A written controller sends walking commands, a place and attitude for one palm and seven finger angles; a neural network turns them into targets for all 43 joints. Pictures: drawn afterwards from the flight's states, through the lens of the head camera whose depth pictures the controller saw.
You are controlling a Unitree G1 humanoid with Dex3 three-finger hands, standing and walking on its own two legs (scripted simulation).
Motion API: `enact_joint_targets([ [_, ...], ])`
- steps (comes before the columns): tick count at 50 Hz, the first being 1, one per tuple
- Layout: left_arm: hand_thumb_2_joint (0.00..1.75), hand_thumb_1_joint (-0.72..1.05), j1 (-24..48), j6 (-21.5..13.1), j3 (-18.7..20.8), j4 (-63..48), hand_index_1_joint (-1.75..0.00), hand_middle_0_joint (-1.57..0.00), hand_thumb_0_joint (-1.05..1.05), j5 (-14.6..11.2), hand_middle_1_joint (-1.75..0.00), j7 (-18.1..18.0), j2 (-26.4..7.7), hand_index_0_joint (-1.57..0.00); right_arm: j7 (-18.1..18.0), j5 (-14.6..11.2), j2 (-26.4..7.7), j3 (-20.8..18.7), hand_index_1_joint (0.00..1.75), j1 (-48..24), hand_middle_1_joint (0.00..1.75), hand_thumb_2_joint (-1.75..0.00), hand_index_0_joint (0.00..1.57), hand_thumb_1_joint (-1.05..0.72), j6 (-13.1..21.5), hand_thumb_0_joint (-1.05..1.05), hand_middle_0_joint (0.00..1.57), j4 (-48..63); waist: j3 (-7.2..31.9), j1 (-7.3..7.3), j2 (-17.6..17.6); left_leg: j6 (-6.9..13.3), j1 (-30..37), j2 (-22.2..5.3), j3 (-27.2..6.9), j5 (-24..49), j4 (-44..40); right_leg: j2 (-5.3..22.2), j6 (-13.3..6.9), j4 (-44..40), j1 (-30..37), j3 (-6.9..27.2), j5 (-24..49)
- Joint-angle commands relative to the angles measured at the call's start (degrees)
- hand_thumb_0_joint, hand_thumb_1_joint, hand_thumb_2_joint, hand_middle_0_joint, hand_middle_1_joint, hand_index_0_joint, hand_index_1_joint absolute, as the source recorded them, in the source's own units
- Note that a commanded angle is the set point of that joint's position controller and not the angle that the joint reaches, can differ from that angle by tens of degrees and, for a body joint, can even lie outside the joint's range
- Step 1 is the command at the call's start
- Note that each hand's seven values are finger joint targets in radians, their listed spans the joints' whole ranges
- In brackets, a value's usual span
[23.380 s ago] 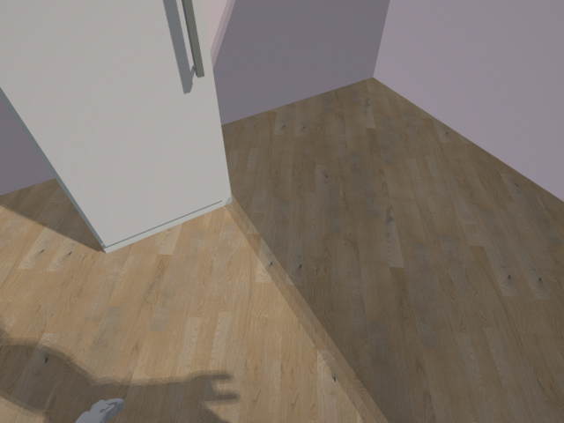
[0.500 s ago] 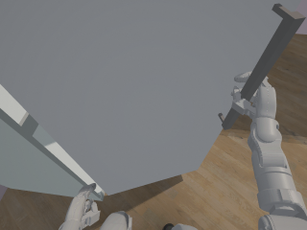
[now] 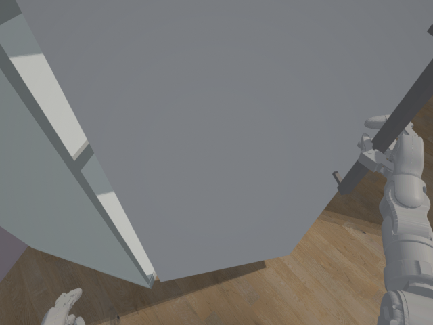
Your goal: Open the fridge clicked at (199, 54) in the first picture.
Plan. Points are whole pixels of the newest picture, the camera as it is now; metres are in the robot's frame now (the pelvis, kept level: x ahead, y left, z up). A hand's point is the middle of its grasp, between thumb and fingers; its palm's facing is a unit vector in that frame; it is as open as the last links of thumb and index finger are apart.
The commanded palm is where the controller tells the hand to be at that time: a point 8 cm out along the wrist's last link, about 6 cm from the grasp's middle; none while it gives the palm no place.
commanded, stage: stop walking and hold the door back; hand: right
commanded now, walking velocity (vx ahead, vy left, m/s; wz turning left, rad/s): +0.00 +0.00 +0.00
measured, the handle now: (378, 130) +0.46 -0.23 +0.14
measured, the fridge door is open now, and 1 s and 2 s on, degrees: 62 71 70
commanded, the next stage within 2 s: loosen the grip on the handle in 0.54 s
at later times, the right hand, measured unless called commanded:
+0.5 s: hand (380, 179) +0.37 -0.22 +0.11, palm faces +0.26 +0.94 -0.23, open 5.5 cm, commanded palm +0.33 -0.26 +0.11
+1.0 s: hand (390, 193) +0.34 -0.23 +0.11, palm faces +0.28 +0.93 -0.23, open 11.7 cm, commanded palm +0.32 -0.28 +0.11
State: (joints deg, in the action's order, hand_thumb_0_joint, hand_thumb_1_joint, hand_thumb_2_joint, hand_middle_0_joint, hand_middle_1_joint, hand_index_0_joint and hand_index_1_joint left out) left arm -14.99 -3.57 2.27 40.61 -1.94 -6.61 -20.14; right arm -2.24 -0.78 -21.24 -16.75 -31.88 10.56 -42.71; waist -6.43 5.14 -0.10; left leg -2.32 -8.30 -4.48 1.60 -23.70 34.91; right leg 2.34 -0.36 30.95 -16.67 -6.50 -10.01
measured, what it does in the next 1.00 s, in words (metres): shifts its weight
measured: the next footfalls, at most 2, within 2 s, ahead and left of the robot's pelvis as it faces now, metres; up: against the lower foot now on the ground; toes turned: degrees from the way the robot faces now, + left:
none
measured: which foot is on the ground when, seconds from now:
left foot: down 0.00-1.00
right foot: down 0.00-1.00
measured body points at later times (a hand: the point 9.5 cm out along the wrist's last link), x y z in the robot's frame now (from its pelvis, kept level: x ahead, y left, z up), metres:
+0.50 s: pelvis +0.02 -0.01 +0.01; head +0.04 -0.01 +0.45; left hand +0.18 +0.23 -0.08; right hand +0.35 -0.27 +0.12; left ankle -0.02 +0.11 -0.73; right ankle +0.04 -0.12 -0.73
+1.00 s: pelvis -0.06 +0.01 -0.01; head -0.04 +0.01 +0.44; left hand +0.06 +0.28 -0.11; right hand +0.32 -0.28 +0.13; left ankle -0.02 +0.11 -0.73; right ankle +0.04 -0.12 -0.72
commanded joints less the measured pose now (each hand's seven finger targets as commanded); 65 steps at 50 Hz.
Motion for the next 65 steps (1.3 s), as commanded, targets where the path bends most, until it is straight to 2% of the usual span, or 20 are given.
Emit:
enact_joint_targets([
  [1,0.9,0.9,3.31,-2.71,0.93,-10.98,-0.3,-0.2,0.0,0.07,-0.3,2.12,-2.89,-0.2,-0.81,-2.11,-9.59,-1.15,1.4,-3.76,1.4,-0.9,0.45,-0.9,5.14,0.0,0.45,23.48,21.74,-4.37,-13.15,1.49,-11.14,4.95,0.85,-4.26,8.88,14.81,-9.5,-5.0,21.68,18.81,41.96],
  [4,0.9,0.9,4.21,-3.32,0.3,-11.01,-0.3,-0.2,0.0,1.28,-0.3,2.43,-2.44,-0.2,-1.99,-0.89,-14.37,-4.96,1.4,-0.43,1.4,-0.9,0.45,-0.9,5.08,0.0,0.45,32.98,19.1,-4.91,-14.18,1.71,-6.74,3.44,0.94,-3.91,2.18,14.58,-8.25,-5.77,12.98,15.13,30.42],
  [8,0.9,0.9,4.47,-3.15,0.06,-12.43,-0.3,-0.2,0.0,0.83,-0.3,1.75,-2.22,-0.2,-2.89,-1.11,-16.96,-7.06,1.4,4.0,1.4,-0.9,0.45,-0.9,3.58,0.0,0.45,36.2,22.36,-4.59,-4.47,3.07,5.12,-2.69,-4.91,25.97,-12.4,5.04,-0.06,3.68,4.22,2.49,11.04],
  [11,0.9,0.9,4.8,-3.28,-0.26,-10.74,-0.3,-0.2,0.0,0.11,-0.3,0.76,-1.4,-0.2,-3.5,-2.57,-15.62,-5.69,1.4,-0.5,1.4,-0.9,0.45,-0.9,1.79,0.0,0.45,32.19,18.92,-4.69,9.81,6.62,7.52,-8.77,-12.0,44.17,-10.16,1.05,1.75,6.96,-3.75,3.23,-8.65],
  [14,0.9,0.9,4.44,-3.72,-1.09,-9.34,-0.3,-0.2,0.0,0.32,-0.3,0.25,-0.86,-0.2,-3.27,-1.9,-14.64,-5.41,1.4,-3.27,1.4,-0.9,0.45,-0.9,1.89,0.0,0.45,30.89,20.95,-5.2,9.4,5.33,11.98,-7.47,-7.78,56.51,-4.87,1.2,0.64,1.05,-2.06,3.72,-2.39],
  [17,0.9,0.9,5.02,-3.23,-0.89,-10.26,-0.3,-0.2,0.0,0.62,-0.3,0.2,-0.9,-0.2,-2.7,-2.06,-9.74,-1.55,1.4,5.81,1.4,-0.9,0.45,-0.9,2.05,0.0,0.45,37.05,24.72,-4.57,-0.99,0.78,0.23,-0.07,-0.23,47.34,0.96,5.47,-2.85,-0.7,17.91,5.76,36.44],
  [19,0.9,0.9,6.07,-2.86,-1.57,-10.47,-0.3,-0.2,0.0,0.95,-0.3,0.98,-0.21,-0.2,-3.02,-1.79,-10.2,-2.32,1.4,8.92,1.4,-0.9,0.45,-0.9,2.64,0.0,0.45,40.03,24.44,-4.66,-8.93,0.93,-5.64,2.97,-0.34,17.84,2.62,10.66,-6.29,-1.78,20.58,12.82,46.64],
  [21,0.9,0.9,6.88,-2.49,-1.42,-11.13,-0.3,-0.2,0.0,1.14,-0.3,1.45,-0.29,-0.2,-3.14,-1.85,-8.69,-1.08,1.4,9.95,1.4,-0.9,0.45,-0.9,2.4,0.0,0.45,42.22,19.4,-5.23,-8.18,1.72,-6.26,3.89,0.13,4.83,-4.4,11.12,-5.33,-3.88,17.36,13.03,38.66],
  [25,0.9,0.9,7.85,-2.63,-1.94,-11.34,-0.3,-0.2,0.0,1.25,-0.3,0.94,-0.08,-0.2,-3.61,-1.77,-8.12,0.47,1.4,9.43,1.4,-0.9,0.45,-0.9,1.69,0.0,0.45,42.41,17.6,-5.05,-7.08,2.04,-1.04,1.29,-2.55,20.67,-10.83,6.59,-1.44,-4.28,8.81,7.64,17.05],
  [31,0.9,0.9,7.17,-2.42,-1.48,-10.0,-0.3,-0.2,0.0,1.0,-0.3,-0.07,-0.19,-0.2,-4.35,-2.65,-9.51,0.07,1.4,5.14,1.4,-0.9,0.45,-0.9,1.06,0.0,0.45,38.74,20.07,-4.19,-1.75,2.14,-1.23,-0.8,-4.3,29.73,-12.51,3.57,0.28,-3.3,11.14,4.48,12.87],
  [32,0.9,0.9,4.04,-2.57,3.78,-12.04,-0.3,-0.2,0.0,2.19,-0.3,2.11,-2.88,-0.2,-4.47,5.14,-49.21,-32.71,1.4,-29.22,1.4,-0.9,0.45,-0.9,2.5,0.0,0.45,42.18,11.54,-8.3,9.66,0.91,-4.92,-1.08,-7.29,38.43,-16.75,3.07,-1.49,0.57,3.97,2.96,12.91],
  [33,0.9,0.9,7.42,-5.22,0.9,-9.84,-0.3,-0.2,0.0,3.06,-0.3,1.78,-0.15,-0.2,0.56,3.62,-10.19,-2.74,1.4,-10.73,1.4,-0.84,0.45,-0.78,-4.5,0.0,0.45,14.67,27.61,-2.53,3.61,4.59,1.16,4.49,1.9,50.62,-0.6,-2.37,-1.32,-7.82,8.66,1.87,28.82],
  [34,0.9,0.9,3.55,-5.57,2.44,-8.88,-0.3,-0.2,0.0,-0.29,-0.3,1.66,-2.17,-0.2,0.91,-0.98,-13.56,-9.78,1.4,-4.56,1.4,-0.78,0.45,-0.66,-3.47,0.0,0.45,29.15,30.75,-4.73,-1.18,3.23,-4.53,4.82,3.37,41.19,-2.35,-0.56,-0.58,-1.16,14.61,5.01,37.73],
  [36,0.9,0.9,3.61,-4.6,1.92,-8.02,-0.3,-0.2,0.0,0.79,-0.3,2.09,-1.64,-0.2,2.39,-3.86,-10.51,-9.08,1.4,2.01,1.4,-0.67,0.45,-0.42,-2.02,0.0,0.45,28.83,31.52,-8.22,-16.48,3.32,-8.15,4.64,1.98,28.08,-5.16,-0.61,1.73,0.21,19.28,5.2,32.18],
  [42,0.9,0.9,5.36,-5.18,-0.23,-9.68,-0.3,-0.2,0.0,0.99,-0.3,2.22,-2.15,-0.2,-1.45,0.13,-10.71,-1.17,1.4,-10.19,1.4,-0.32,0.45,0.31,4.46,0.0,0.45,21.88,14.69,-2.61,2.2,2.55,-18.71,4.7,0.63,1.27,-7.45,-1.94,-1.1,-1.73,-0.65,5.71,-10.48],
  [45,0.9,0.9,6.05,-5.93,-0.74,-9.48,-0.3,-0.2,0.0,0.49,-0.3,0.93,-2.63,-0.2,-0.9,-0.79,-14.04,-1.31,1.35,-15.04,1.35,-0.2,0.41,0.55,7.52,0.0,0.41,17.09,13.09,-2.82,5.07,2.17,-20.8,3.94,-2.6,-12.3,-9.72,-2.87,-1.0,0.31,-4.96,4.61,-17.21],
  [50,0.9,0.9,4.27,-6.29,-0.86,-8.02,-0.3,-0.2,0.0,0.14,-0.3,0.04,-3.08,-0.2,1.28,-2.63,-20.07,-4.4,1.27,-20.13,1.27,-0.2,0.34,0.55,9.47,0.0,0.34,12.6,19.87,-3.74,0.0,2.31,-18.19,3.82,-4.62,-14.54,-7.57,-3.65,-0.68,4.0,-8.59,4.8,-18.38],
  [53,0.9,0.9,5.68,-6.23,-0.6,-9.82,-0.3,-0.2,0.0,0.7,-0.3,0.47,-2.29,-0.2,0.45,-2.83,-24.7,-9.89,1.22,-14.12,1.22,-0.2,0.3,0.55,9.37,0.0,0.3,21.09,28.56,-7.11,-7.05,2.65,-12.1,3.72,-5.04,-11.11,-6.32,-3.55,-1.08,3.32,-6.0,5.74,-17.42],
  [57,0.9,0.9,5.3,-7.14,-1.32,-8.56,-0.3,-0.2,0.0,0.13,-0.3,-0.19,-2.62,-0.2,0.17,-4.95,-19.48,-6.85,1.15,-11.37,1.15,-0.2,0.25,0.55,7.34,0.0,0.25,15.38,16.2,-4.7,1.65,2.12,-17.51,3.73,-6.65,-18.05,-9.21,-3.24,-1.16,4.49,-12.23,6.38,-19.87],
  [65,0.9,0.9,4.72,-8.69,-1.07,-9.3,-0.3,-0.2,0.0,0.32,-0.3,-0.59,-2.79,-0.2,1.08,-5.46,-17.82,-6.29,1.15,-6.15,1.15,-0.2,0.25,0.55,5.09,0.0,0.25,21.73,18.81,-5.38,-1.52,2.49,-18.31,4.51,-3.52,-10.19,-6.23,-3.11,-1.85,3.16,-8.46,7.96,-19.18],
])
